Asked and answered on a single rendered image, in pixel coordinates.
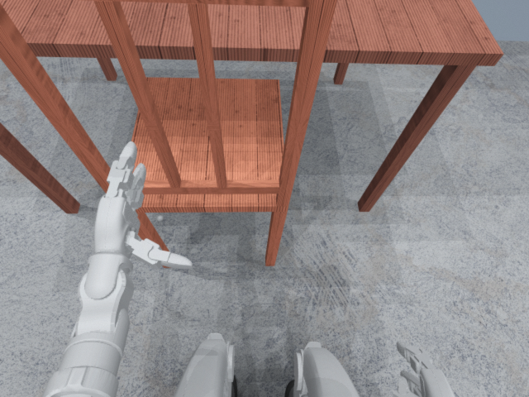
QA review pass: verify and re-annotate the table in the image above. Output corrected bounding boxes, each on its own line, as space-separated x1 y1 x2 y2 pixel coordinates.
0 0 504 213

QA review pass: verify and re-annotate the robot right thigh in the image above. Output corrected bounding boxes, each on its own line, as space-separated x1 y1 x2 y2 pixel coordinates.
294 347 360 397

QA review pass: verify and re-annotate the chair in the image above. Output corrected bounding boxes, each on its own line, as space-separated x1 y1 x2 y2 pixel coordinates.
0 0 337 268

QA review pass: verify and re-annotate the right robot hand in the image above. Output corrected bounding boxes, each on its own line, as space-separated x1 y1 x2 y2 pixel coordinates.
393 341 455 397

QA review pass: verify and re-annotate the left robot hand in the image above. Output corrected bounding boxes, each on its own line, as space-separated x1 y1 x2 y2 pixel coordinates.
94 141 193 270

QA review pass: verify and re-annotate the left robot forearm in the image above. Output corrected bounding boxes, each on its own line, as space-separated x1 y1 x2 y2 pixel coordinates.
42 252 134 397

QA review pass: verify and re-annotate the robot left thigh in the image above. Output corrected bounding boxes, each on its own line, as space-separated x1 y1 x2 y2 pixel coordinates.
173 339 235 397

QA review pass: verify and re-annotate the robot thigh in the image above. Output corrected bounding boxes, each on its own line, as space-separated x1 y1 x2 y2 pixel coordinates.
294 347 360 397
173 339 235 397

